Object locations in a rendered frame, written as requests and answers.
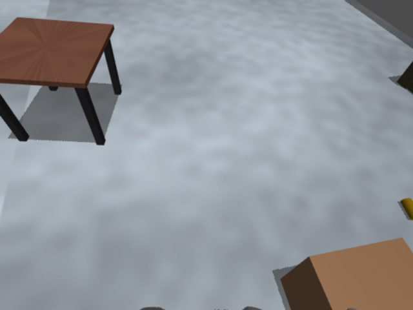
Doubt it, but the armchair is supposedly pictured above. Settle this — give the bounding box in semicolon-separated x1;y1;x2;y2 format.
397;62;413;93

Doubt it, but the coffee table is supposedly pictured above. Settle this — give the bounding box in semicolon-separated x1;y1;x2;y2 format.
0;17;122;145

